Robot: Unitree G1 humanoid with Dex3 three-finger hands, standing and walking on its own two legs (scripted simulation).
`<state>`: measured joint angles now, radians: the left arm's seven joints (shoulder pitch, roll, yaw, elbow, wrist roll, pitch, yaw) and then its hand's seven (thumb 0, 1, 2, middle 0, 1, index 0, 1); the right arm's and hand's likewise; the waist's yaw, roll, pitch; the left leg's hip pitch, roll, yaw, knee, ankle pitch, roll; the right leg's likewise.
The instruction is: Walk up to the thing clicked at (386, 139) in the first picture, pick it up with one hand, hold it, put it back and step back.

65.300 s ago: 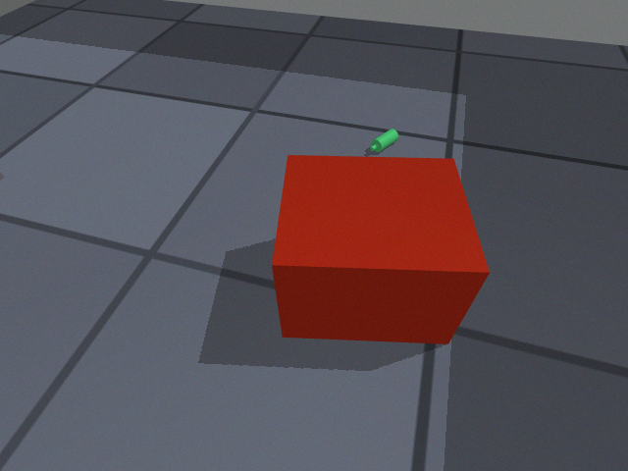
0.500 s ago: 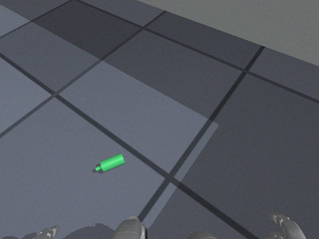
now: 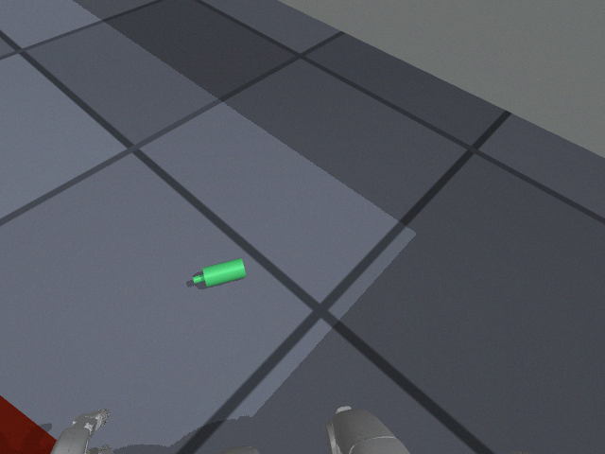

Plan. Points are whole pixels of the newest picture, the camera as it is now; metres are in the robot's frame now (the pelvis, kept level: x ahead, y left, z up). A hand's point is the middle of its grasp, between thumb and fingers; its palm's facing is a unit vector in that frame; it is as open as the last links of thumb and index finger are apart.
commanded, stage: step back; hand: left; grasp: from above
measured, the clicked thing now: (219, 273) +0.74 +0.25 -0.73
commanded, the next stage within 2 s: stand in 1.96 s
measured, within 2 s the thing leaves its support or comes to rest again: neither
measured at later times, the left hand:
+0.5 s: hand out of the picture -0.08 +0.24 -0.12, palm faces -0.04 -0.89 -0.46, open 7.4 cm
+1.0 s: hand out of the picture -0.26 +0.25 -0.15, palm faces -0.07 -0.91 -0.41, open 7.4 cm
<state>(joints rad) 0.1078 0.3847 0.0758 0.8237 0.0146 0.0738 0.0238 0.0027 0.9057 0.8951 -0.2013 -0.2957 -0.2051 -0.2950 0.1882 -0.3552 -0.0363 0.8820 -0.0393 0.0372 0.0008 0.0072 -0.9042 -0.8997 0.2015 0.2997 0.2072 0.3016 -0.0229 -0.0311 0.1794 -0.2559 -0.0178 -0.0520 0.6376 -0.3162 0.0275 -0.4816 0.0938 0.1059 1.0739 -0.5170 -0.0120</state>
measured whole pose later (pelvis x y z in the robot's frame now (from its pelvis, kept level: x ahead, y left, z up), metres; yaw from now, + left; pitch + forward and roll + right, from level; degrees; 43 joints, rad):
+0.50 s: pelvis -0.17 -0.03 +0.00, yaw -3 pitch -2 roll +2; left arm 0.21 0.35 0.08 0.85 0.05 0.04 0.02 0.01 0.90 0.89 -0.21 -0.30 -0.21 -0.30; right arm 0.19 -0.42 -0.06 0.87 0.00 0.07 -0.02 0.01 -0.91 -0.90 0.20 0.30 0.21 0.30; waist 0.02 0.04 0.13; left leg -0.46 -0.12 -0.16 1.16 -0.45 -0.03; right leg -0.32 -0.02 0.02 0.62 -0.28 -0.01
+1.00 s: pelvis -0.35 -0.02 -0.01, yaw -4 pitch -2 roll +0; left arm 0.20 0.38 0.06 0.92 0.03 0.01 0.02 0.00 0.91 0.90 -0.20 -0.30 -0.21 -0.30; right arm 0.08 -0.39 -0.05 0.83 -0.03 0.04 0.01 0.01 -0.90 -0.90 0.20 0.30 0.21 0.30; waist 0.02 0.02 0.14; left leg -0.40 0.06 0.02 0.67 -0.24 0.00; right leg -0.18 0.04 0.04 0.62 -0.41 -0.01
